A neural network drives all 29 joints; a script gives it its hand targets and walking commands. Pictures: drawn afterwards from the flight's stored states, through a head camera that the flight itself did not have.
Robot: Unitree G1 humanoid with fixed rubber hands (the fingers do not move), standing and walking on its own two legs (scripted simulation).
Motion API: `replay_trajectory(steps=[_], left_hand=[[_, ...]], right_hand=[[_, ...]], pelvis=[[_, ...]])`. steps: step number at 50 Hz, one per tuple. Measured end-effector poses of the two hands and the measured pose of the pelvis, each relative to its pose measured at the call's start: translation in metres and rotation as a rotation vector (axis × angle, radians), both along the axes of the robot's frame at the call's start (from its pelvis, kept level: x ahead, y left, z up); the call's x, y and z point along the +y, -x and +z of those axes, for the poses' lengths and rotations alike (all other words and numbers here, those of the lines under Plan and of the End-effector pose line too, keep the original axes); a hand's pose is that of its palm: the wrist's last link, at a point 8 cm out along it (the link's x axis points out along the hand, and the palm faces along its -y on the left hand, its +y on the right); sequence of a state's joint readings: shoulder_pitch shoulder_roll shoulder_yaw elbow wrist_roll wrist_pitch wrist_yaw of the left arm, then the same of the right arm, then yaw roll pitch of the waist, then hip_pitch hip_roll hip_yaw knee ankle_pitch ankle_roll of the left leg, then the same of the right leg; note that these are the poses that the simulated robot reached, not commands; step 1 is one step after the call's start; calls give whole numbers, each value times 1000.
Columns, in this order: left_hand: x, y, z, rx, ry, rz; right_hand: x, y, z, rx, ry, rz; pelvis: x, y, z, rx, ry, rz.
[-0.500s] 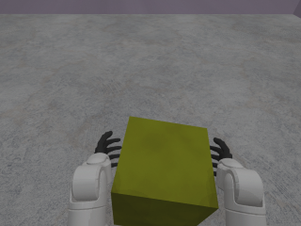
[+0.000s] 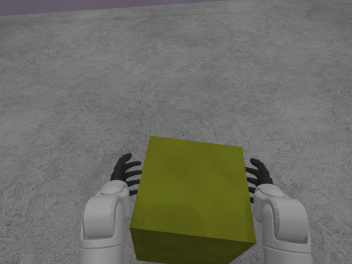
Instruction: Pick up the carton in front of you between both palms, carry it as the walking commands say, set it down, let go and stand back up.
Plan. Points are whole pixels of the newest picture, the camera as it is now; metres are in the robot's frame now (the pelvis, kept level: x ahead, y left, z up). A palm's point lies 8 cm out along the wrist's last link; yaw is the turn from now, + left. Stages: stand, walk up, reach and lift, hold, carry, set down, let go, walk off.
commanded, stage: carry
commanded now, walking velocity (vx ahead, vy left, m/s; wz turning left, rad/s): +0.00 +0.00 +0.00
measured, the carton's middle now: (186, 206) +0.28 +0.01 -0.03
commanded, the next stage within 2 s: none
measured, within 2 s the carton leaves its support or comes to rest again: neither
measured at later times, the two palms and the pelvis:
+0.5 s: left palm (130, 126) +0.44 +0.15 +0.08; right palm (248, 133) +0.42 -0.14 +0.07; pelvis +0.15 +0.02 -0.01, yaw -3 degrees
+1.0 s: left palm (137, 145) +0.41 +0.13 +0.05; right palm (257, 152) +0.39 -0.16 +0.04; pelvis +0.13 +0.00 -0.02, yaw -3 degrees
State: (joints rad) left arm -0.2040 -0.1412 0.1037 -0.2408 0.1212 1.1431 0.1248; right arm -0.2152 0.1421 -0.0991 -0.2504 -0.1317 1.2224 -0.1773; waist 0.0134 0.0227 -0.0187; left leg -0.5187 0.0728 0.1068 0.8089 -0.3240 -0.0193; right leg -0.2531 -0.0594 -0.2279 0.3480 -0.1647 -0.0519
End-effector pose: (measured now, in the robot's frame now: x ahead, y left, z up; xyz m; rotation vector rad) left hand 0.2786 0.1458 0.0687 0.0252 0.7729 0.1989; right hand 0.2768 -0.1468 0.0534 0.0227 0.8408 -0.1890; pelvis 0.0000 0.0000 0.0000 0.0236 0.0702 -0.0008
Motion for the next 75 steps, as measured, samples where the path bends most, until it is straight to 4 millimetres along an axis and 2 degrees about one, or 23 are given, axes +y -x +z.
replay_trajectory(steps=[4, 8, 12, 16, 22, 29, 38, 49, 61, 70, 75], left_hand=[[5, -45, 11, -66, 11, -18], [15, -91, 16, -137, 50, -29], [21, -123, 14, -113, 76, -16], [20, -144, 9, -74, 65, -21], [10, -162, 8, -65, 47, -43], [-3, -165, 11, -79, 33, -58], [-11, -154, 8, -79, 32, -55], [-14, -129, -18, -40, 11, -83], [-12, -107, -31, -73, -19, -113], [-11, -104, -48, -84, -28, -136], [-12, -107, -50, -113, -24, -135]], right_hand=[[5, -40, 14, -66, 10, -18], [15, -82, 28, -137, 44, -31], [21, -116, 32, -113, 66, -20], [20, -136, 24, -74, 52, -28], [10, -146, 16, -65, 28, -54], [-2, -146, 16, -80, 20, -65], [-10, -138, 15, -80, 28, -54], [-13, -111, -8, -45, 53, -40], [-12, -90, -20, -86, 77, 3], [-13, -86, -34, -111, 79, 29], [-14, -89, -36, -141, 79, 24]], pelvis=[[9, -42, -2, -10, 17, -6], [20, -87, -14, -27, 31, -17], [24, -119, -14, -14, 7, -34], [26, -139, -13, 4, 10, -42], [24, -151, -12, 15, 10, -45], [14, -153, -13, 13, 5, -48], [4, -148, -18, -5, 1, -51], [2, -128, -22, -35, 6, -54], [3, -104, -19, -52, 17, -57], [4, -89, -19, -58, 24, -60], [4, -82, -19, -54, 26, -61]])
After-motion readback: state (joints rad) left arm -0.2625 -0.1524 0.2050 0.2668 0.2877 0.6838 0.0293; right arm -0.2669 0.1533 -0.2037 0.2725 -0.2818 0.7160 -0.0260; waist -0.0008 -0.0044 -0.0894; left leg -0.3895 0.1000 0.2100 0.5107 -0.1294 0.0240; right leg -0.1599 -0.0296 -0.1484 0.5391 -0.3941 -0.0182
